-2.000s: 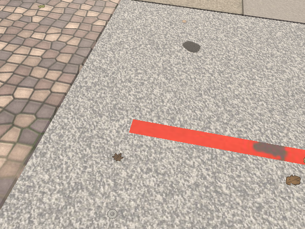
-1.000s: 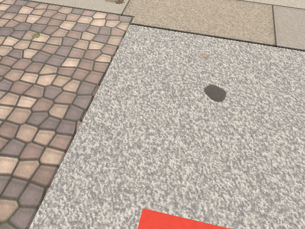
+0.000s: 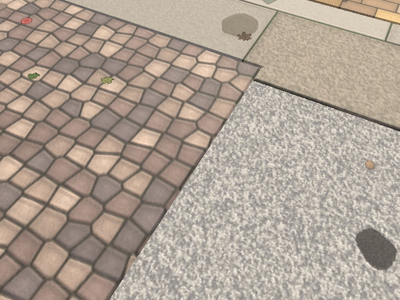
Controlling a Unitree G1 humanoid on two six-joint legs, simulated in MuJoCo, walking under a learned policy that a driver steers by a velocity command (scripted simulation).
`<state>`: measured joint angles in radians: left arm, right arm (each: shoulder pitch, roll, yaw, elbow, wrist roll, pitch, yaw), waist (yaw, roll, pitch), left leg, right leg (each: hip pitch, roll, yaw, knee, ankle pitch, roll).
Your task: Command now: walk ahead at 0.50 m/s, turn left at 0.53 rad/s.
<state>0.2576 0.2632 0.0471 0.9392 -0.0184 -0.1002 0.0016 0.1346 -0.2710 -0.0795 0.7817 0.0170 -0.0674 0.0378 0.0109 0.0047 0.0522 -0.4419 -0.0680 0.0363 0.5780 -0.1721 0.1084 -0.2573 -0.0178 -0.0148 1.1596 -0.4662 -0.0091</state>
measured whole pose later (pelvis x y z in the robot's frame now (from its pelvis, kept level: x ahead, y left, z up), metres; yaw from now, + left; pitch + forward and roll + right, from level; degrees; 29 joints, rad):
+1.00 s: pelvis +0.57 +0.05 +0.00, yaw +9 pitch +3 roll -1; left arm 0.37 0.29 0.04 0.93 -0.02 -0.07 0.00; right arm 0.06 -0.26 -0.04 0.71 0.00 -0.09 0.03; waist 0.06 -0.01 0.03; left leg -0.46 -0.01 0.04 0.56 -0.14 0.06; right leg -0.19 0.00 0.04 0.92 -0.49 -0.02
